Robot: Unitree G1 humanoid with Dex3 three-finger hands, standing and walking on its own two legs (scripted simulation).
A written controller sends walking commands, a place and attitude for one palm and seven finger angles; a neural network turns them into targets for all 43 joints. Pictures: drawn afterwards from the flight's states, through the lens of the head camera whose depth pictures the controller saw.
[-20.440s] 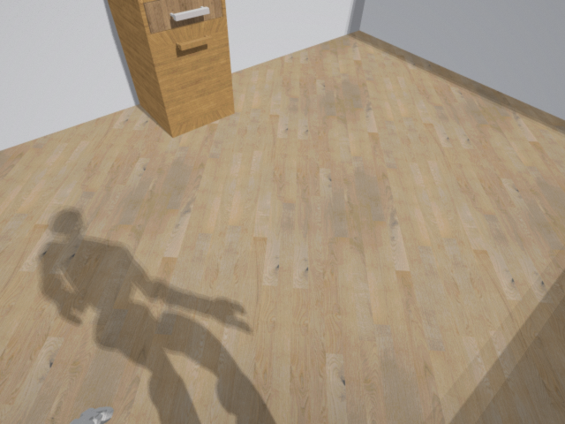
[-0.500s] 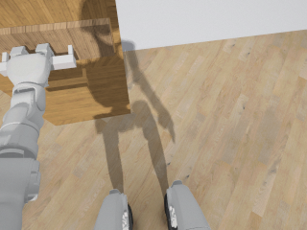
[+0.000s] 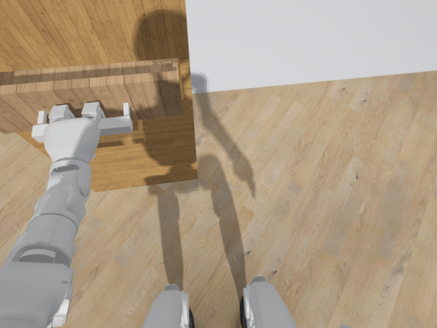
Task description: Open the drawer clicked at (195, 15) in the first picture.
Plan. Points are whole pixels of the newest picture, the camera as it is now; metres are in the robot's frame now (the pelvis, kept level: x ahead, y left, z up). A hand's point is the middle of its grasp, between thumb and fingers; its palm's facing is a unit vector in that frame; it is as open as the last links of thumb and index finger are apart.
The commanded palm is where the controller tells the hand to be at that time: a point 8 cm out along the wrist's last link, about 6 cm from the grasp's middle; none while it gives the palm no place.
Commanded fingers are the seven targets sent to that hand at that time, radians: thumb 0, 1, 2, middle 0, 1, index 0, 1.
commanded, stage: pull the drawer open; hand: left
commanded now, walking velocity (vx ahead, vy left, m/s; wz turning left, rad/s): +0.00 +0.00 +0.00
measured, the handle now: (84, 120) +0.50 +0.26 -0.03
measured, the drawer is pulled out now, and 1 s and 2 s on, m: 0.05 0.13 0.21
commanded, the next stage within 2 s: none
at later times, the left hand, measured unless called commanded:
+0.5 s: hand (86, 170) +0.41 +0.25 -0.05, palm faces -0.05 -0.03 -1.00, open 6.0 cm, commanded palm +0.37 +0.24 -0.01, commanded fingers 0.00 0.90 0.90 -0.40 -1.35 -0.40 -1.35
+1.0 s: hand (85, 192) +0.36 +0.24 -0.05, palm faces -0.05 -0.03 -1.00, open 6.0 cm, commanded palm +0.32 +0.23 -0.01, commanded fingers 0.00 0.90 0.90 -0.40 -1.35 -0.40 -1.35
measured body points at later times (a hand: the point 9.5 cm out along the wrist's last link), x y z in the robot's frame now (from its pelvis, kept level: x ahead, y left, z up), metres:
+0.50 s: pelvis +0.00 +0.00 +0.01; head +0.14 +0.00 +0.43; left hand +0.40 +0.25 +0.00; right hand +0.05 -0.27 -0.13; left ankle -0.03 +0.10 -0.64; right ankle +0.00 -0.15 -0.64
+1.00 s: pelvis -0.02 -0.01 +0.01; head +0.11 -0.01 +0.44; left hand +0.36 +0.24 +0.00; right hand +0.07 -0.28 -0.13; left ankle -0.03 +0.10 -0.64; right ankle +0.00 -0.15 -0.64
